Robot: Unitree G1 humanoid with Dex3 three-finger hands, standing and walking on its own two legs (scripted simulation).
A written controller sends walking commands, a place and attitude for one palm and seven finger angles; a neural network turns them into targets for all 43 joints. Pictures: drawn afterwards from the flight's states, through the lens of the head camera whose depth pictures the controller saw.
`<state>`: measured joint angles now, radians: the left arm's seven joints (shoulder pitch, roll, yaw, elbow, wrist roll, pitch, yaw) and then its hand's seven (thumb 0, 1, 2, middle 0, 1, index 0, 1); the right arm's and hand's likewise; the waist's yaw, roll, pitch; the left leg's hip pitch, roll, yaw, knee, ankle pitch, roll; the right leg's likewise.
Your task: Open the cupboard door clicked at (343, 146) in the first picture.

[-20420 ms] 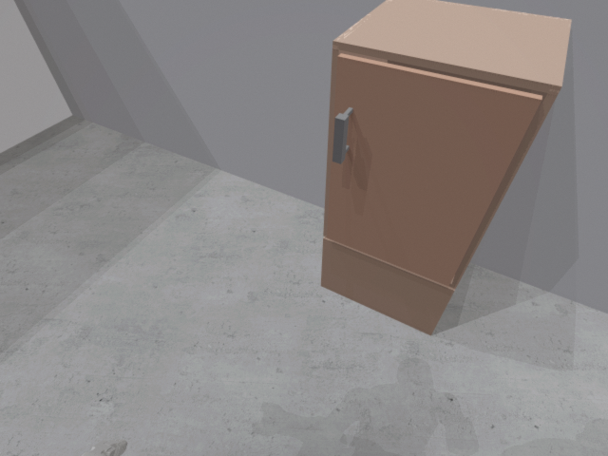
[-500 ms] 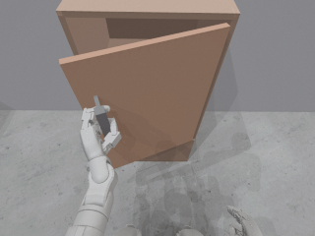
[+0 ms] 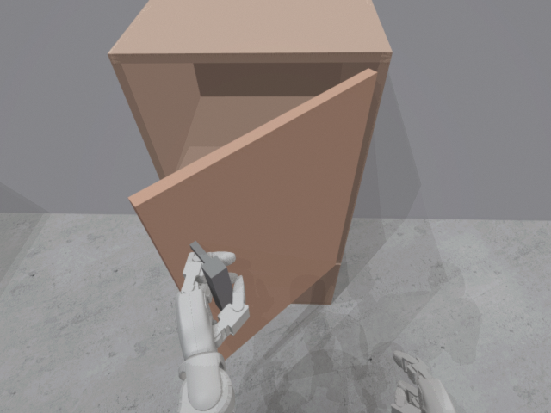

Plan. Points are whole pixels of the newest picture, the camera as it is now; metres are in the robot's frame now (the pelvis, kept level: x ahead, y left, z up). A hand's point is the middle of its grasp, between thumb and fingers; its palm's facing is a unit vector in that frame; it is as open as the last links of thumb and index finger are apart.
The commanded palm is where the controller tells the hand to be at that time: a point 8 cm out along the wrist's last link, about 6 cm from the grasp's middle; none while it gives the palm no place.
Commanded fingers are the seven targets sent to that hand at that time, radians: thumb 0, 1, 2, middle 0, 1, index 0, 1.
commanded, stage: open thumb and fingers to let go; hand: left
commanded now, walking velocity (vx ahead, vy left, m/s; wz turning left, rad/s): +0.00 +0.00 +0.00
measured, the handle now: (212, 277) +0.31 +0.10 +0.04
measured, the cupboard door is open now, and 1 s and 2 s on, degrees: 43 41 45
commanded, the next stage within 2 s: slide the hand sideways off the handle in 0.84 s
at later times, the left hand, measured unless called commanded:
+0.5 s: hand (234, 297) +0.28 +0.07 +0.04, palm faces +0.35 -0.93 -0.04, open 11.8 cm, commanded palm +0.23 +0.11 +0.04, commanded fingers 0.00 -0.50 0.30 -0.28 -1.05 -0.28 -1.05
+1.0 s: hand (230, 301) +0.27 +0.07 +0.04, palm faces +0.22 -0.97 -0.04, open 14.7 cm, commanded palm +0.23 +0.12 +0.04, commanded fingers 0.00 -0.50 0.30 -0.15 -0.30 -0.15 -0.30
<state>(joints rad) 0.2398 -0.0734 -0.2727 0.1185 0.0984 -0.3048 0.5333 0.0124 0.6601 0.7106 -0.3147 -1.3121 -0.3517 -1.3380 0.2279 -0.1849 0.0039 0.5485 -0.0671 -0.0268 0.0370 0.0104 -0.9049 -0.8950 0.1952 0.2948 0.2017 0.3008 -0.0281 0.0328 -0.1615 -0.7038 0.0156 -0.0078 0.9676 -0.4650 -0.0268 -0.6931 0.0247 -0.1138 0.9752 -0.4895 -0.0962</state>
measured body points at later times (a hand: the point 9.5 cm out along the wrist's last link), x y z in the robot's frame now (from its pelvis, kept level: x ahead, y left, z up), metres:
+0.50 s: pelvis -0.01 -0.01 -0.01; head +0.04 -0.03 +0.44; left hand +0.25 +0.12 +0.04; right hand +0.16 -0.22 -0.11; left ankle +0.01 +0.14 -0.68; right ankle +0.00 -0.06 -0.68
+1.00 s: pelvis -0.01 +0.02 -0.01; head +0.03 +0.01 +0.44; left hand +0.25 +0.13 +0.04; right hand +0.17 -0.19 -0.10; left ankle +0.01 +0.14 -0.68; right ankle +0.00 -0.06 -0.68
